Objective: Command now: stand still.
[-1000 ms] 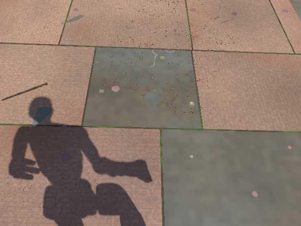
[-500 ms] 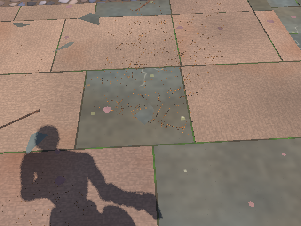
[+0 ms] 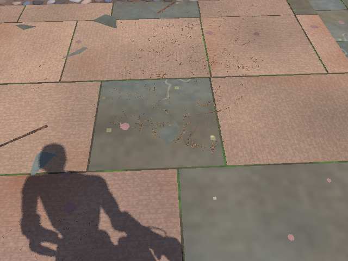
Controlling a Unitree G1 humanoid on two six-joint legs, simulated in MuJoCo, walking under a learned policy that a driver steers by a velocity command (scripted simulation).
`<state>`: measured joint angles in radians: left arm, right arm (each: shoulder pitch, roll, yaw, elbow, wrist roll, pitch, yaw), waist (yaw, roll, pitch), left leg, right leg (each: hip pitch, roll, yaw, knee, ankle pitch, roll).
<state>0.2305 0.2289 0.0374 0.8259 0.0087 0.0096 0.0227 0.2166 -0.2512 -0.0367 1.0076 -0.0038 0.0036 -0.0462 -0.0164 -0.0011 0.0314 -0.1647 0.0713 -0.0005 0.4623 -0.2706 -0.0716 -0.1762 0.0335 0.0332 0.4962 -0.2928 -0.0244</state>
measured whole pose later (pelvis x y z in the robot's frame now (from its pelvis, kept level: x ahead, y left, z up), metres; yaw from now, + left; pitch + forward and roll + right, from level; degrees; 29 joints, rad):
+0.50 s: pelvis +0.03 +0.04 -0.01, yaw +0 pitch +0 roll -1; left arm 0.33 0.25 0.05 0.97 -0.03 -0.02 0.02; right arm 0.30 -0.22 -0.04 1.06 0.02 -0.08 -0.01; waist -0.01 -0.03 0.00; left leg -0.23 0.01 0.05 0.56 -0.32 0.06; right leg -0.19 0.00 0.04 0.59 -0.39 -0.02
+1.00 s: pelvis +0.27 +0.02 -0.02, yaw +1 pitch +1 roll -1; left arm -0.06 0.23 0.04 0.83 -0.02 -0.10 -0.04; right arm 0.49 -0.22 -0.03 1.07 0.00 -0.06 -0.01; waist -0.06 0.01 0.06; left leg 0.01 0.02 -0.03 0.76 -0.49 0.01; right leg -0.50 0.03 -0.07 0.58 -0.10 -0.08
